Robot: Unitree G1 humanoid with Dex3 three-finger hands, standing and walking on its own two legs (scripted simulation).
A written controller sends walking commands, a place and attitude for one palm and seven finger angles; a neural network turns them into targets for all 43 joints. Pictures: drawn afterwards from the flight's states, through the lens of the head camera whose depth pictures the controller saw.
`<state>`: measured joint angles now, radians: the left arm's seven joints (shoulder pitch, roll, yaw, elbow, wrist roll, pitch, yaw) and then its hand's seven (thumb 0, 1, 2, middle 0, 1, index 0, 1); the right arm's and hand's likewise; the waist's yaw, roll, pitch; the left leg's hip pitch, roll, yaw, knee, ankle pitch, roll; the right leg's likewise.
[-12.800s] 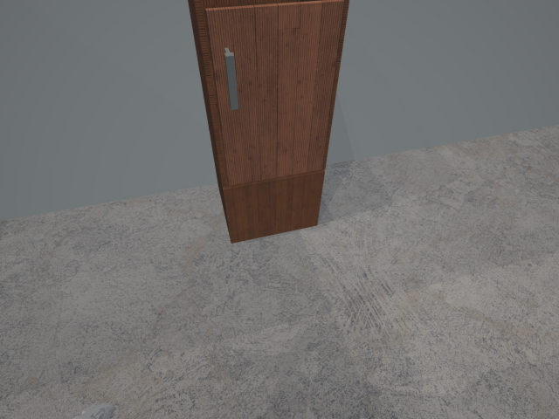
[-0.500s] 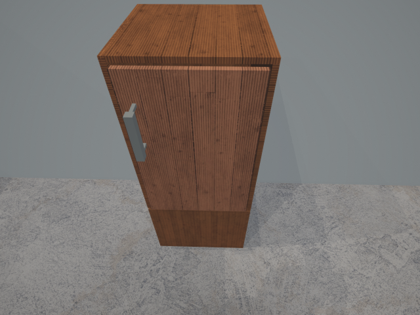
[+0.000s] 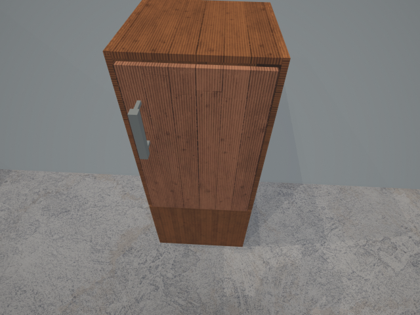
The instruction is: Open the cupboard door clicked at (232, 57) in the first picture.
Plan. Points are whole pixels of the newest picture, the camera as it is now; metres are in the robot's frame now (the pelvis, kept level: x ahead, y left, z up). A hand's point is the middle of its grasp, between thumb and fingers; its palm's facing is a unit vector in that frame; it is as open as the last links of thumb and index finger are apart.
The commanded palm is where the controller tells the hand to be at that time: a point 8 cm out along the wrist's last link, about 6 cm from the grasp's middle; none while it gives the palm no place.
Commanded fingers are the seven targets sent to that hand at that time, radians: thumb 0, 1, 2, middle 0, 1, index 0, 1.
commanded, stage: raise the hand with hooked fingers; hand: left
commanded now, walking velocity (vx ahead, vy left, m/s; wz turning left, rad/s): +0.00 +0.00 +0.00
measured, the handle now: (141, 130) +0.54 +0.22 +0.03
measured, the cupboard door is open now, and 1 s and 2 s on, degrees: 0 0 0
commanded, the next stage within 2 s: none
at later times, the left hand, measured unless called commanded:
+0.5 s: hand (127, 297) +0.17 +0.17 -0.06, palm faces +0.05 -1.00 +0.03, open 8.8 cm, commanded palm +0.14 +0.25 -0.04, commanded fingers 0.00 0.34 0.66 -0.24 -0.66 -0.24 -0.66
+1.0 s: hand (80, 254) +0.22 +0.26 +0.01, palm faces +0.12 -0.99 -0.08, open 11.8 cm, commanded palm +0.19 +0.31 +0.00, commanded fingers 0.00 -0.24 0.41 -0.28 -1.03 -0.28 -1.03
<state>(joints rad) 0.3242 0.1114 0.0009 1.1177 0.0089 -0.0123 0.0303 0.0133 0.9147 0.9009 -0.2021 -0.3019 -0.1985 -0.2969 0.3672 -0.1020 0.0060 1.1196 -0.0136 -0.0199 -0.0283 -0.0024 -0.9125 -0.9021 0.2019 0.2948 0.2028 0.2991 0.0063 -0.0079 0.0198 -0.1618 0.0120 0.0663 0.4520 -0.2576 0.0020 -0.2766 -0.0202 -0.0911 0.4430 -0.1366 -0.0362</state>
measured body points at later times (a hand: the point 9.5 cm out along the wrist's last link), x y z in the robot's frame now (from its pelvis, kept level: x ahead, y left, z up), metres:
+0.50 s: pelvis +0.00 +0.01 -0.07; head +0.03 +0.03 +0.38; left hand +0.16 +0.22 -0.06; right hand +0.25 -0.23 -0.06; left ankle -0.01 +0.12 -0.74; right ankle +0.07 -0.09 -0.74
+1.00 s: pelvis +0.02 +0.03 -0.06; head +0.07 +0.04 +0.38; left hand +0.21 +0.31 +0.01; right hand +0.17 -0.21 -0.14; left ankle -0.01 +0.12 -0.74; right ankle +0.07 -0.09 -0.74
